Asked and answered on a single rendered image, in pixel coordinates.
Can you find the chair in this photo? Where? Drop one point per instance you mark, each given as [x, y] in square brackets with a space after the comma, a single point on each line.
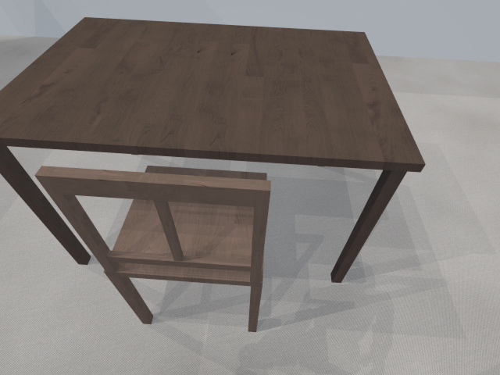
[184, 224]

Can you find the table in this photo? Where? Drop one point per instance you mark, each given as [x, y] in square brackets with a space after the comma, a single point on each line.
[209, 91]

